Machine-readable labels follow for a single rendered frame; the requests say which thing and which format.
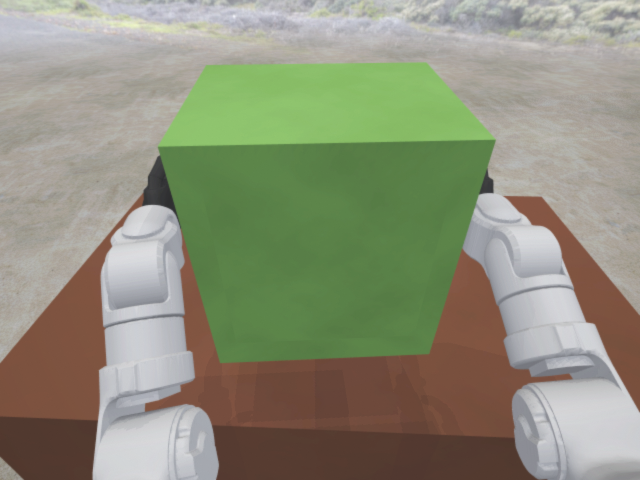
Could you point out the carton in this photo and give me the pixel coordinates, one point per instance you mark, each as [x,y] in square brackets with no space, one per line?
[324,207]

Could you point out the left robot hand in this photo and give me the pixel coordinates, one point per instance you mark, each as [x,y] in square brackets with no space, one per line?
[158,192]

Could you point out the robot right forearm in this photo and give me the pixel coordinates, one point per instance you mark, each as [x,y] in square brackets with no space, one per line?
[546,329]

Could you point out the robot left forearm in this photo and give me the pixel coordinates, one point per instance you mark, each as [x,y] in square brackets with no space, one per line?
[143,308]

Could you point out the left robot upper arm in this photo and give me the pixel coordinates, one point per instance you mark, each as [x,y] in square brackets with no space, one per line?
[174,443]

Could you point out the pedestal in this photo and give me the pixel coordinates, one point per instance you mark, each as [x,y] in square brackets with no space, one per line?
[446,415]

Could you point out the right robot hand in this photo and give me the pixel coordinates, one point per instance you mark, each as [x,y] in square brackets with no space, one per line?
[487,185]

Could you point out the right robot upper arm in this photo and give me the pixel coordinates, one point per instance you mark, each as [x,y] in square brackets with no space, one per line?
[577,429]

